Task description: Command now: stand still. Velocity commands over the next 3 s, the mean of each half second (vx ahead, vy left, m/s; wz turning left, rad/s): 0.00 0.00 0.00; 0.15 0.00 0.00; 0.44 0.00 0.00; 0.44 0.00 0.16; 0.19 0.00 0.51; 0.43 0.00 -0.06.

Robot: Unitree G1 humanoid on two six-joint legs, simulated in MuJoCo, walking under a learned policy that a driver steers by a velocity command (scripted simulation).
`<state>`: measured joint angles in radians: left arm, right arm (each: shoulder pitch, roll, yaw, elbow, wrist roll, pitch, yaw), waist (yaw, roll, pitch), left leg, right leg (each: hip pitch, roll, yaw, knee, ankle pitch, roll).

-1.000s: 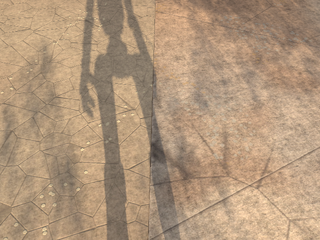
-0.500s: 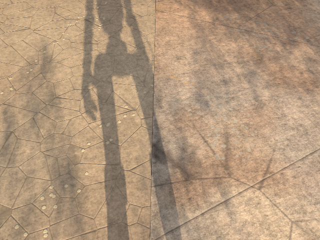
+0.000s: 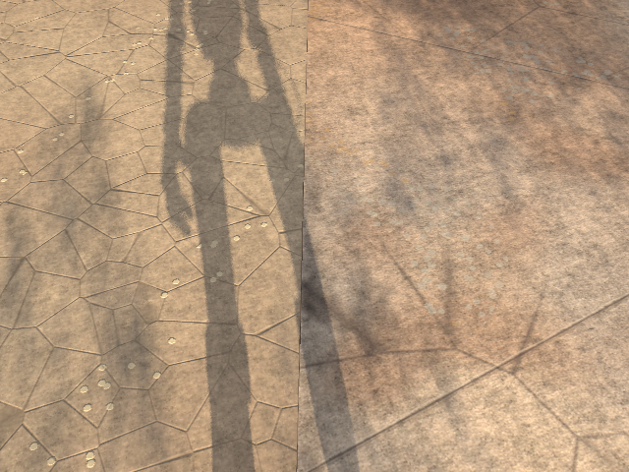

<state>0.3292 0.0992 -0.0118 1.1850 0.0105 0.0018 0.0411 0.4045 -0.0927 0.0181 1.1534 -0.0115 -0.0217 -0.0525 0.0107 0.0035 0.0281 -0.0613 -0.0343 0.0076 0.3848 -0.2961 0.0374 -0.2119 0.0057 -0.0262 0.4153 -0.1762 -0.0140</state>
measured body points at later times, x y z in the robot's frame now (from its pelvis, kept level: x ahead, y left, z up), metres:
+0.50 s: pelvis +0.01 +0.01 +0.00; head +0.01 +0.01 +0.45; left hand -0.04 +0.20 -0.17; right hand -0.06 -0.19 -0.16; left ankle -0.05 +0.10 -0.74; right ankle +0.03 -0.11 -0.74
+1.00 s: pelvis +0.08 -0.02 -0.01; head +0.09 -0.04 +0.44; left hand +0.13 +0.21 -0.15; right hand -0.08 -0.23 -0.16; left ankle -0.06 +0.10 -0.74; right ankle +0.12 -0.12 -0.73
